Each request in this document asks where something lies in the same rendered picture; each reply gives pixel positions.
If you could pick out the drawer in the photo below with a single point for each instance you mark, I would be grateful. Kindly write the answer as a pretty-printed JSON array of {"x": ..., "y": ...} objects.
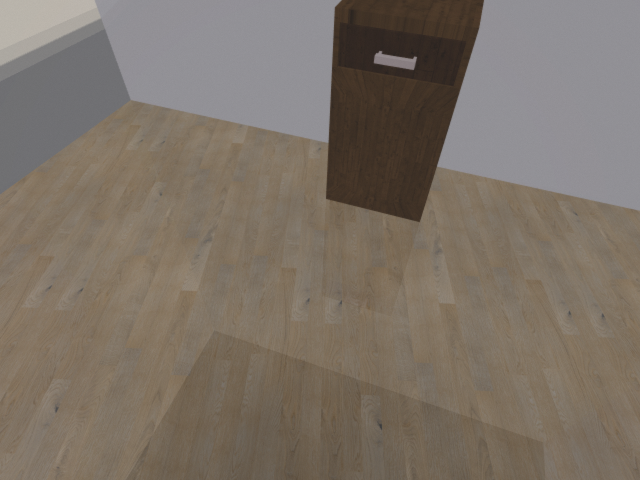
[{"x": 438, "y": 59}]

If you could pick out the handle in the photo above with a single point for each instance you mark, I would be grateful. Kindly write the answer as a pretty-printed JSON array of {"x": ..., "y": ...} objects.
[{"x": 395, "y": 61}]

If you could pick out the cabinet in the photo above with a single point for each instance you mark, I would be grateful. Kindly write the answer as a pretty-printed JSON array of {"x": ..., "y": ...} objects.
[{"x": 386, "y": 133}]

